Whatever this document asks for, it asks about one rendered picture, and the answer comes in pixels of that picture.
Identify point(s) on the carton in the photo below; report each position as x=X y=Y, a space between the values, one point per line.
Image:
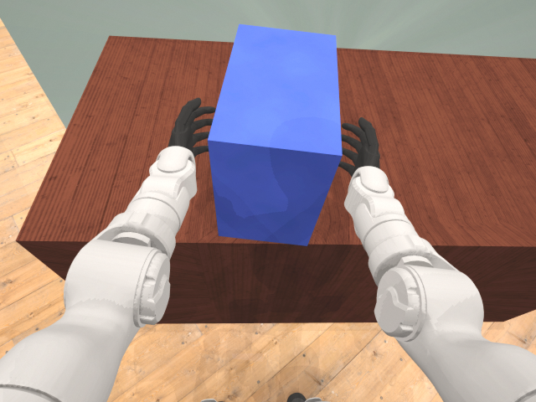
x=275 y=141

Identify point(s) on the robot right forearm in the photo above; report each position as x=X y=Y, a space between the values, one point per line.
x=387 y=235

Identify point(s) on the right robot upper arm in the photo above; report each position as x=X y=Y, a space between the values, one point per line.
x=436 y=316

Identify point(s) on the left robot hand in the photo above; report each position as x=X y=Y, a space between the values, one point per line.
x=185 y=126

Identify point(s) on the left robot upper arm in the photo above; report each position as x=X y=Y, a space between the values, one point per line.
x=114 y=289

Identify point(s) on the robot left forearm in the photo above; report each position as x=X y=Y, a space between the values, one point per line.
x=156 y=213

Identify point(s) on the pedestal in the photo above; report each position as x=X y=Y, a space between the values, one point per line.
x=457 y=142

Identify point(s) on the right robot hand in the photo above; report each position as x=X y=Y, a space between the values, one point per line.
x=368 y=148

